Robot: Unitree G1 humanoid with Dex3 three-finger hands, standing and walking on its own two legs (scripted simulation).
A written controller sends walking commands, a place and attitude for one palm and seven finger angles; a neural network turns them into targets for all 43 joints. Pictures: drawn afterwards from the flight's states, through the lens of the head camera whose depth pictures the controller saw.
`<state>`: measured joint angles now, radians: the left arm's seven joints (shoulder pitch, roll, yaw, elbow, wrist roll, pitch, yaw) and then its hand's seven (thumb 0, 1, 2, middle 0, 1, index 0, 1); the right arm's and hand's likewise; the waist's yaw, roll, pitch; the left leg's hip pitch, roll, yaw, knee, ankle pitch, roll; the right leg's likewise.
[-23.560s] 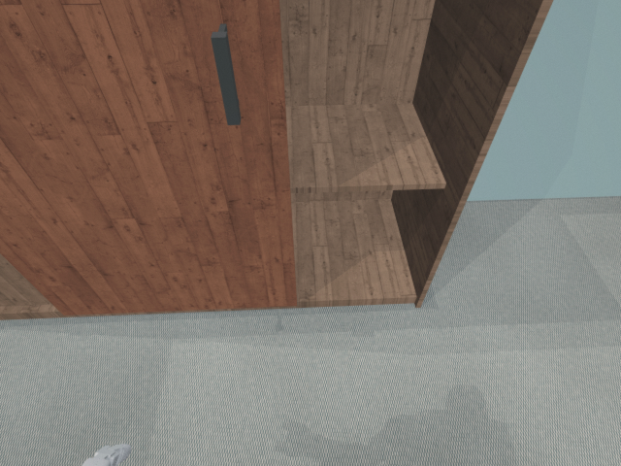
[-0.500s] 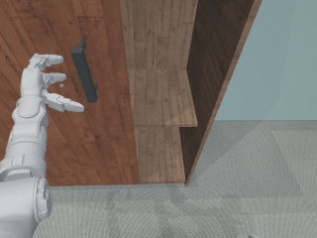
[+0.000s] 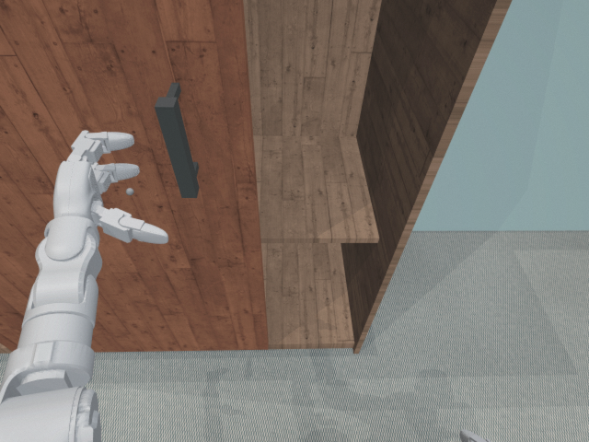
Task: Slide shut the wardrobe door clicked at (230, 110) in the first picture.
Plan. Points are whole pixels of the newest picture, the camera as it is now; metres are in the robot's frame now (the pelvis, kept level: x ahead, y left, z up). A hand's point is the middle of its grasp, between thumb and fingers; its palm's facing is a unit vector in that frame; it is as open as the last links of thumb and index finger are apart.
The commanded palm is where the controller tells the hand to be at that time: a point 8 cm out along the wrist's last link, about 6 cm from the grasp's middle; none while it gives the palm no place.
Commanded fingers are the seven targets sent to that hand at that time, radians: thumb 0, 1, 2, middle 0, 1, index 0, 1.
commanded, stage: slip the hand off the handle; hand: left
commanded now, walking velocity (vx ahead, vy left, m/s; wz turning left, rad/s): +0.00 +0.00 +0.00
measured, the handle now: (182, 143) +0.48 +0.18 +0.16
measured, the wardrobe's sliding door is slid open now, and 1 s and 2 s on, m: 0.29 0.29 0.29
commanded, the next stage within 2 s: draw the hand back to the body in 0.86 s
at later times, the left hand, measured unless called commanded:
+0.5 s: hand (105, 239) +0.32 +0.24 +0.14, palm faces +0.30 -0.94 -0.17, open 14.7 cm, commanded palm +0.29 +0.28 +0.15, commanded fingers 0.00 -0.55 0.20 -0.25 -1.15 -0.25 -1.15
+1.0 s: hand (103, 231) +0.33 +0.25 +0.14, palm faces +0.31 -0.94 -0.17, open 14.7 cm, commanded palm +0.29 +0.28 +0.15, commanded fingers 0.00 -0.55 0.20 -0.25 -1.15 -0.25 -1.15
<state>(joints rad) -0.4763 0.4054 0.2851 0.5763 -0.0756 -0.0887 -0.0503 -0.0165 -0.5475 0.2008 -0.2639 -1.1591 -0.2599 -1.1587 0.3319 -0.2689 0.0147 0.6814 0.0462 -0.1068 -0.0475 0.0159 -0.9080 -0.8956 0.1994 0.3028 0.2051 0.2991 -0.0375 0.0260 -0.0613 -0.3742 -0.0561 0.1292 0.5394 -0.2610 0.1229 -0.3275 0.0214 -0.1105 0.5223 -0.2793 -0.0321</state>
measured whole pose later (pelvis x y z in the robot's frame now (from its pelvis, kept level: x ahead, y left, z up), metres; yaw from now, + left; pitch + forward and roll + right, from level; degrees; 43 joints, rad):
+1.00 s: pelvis +0.00 -0.05 +0.00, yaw -1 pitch +2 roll +0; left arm -0.21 0.47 0.43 0.37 -0.18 0.01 -0.15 -0.02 -0.55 0.20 -0.26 -1.15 -0.25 -1.15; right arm 0.25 -0.28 0.04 0.68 0.08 -0.14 -0.10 0.02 -0.91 -0.90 0.20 0.30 0.20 0.30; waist 0.00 0.03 -0.05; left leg -0.34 -0.01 0.11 0.56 -0.27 0.06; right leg -0.28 0.07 -0.12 0.52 -0.29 -0.10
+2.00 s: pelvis +0.01 +0.02 +0.01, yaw +1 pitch -4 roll -2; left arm 0.34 0.35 0.30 -0.29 -0.09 -0.11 0.09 0.00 0.26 0.59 -0.23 -0.68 -0.23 -0.68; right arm 0.23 -0.25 0.02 0.65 0.02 -0.12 -0.02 0.02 -0.91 -0.90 0.20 0.30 0.21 0.30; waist 0.04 0.07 0.01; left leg -0.11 -0.10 0.12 0.38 -0.22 0.11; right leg -0.06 0.00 -0.09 0.37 -0.24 0.00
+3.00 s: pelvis +0.01 +0.01 +0.00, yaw -1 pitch +1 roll -2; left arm 0.55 0.39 0.36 -0.46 -0.06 -0.17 0.10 0.01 0.89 0.90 -0.21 -0.31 -0.21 -0.30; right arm 0.21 -0.25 -0.01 0.56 0.02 -0.05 -0.04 0.02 -0.91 -0.90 0.20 0.30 0.20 0.30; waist 0.00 0.03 0.03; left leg -0.28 -0.07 0.14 0.50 -0.26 0.14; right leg -0.24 0.03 -0.07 0.49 -0.27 -0.02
